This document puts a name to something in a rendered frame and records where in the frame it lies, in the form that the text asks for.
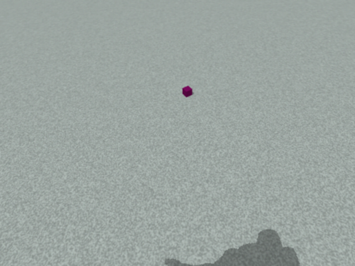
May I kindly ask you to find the cube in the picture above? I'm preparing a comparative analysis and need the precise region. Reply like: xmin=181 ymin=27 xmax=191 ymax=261
xmin=182 ymin=86 xmax=192 ymax=97

